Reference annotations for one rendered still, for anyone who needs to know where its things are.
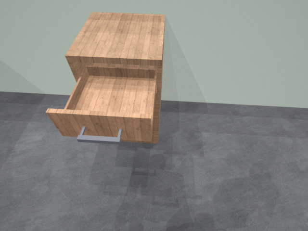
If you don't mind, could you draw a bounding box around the handle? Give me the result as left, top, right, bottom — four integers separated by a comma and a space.
77, 126, 122, 144

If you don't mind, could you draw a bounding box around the cabinet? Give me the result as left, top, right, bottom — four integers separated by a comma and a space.
65, 12, 165, 144

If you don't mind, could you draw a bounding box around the drawer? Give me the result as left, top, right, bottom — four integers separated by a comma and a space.
46, 65, 157, 141

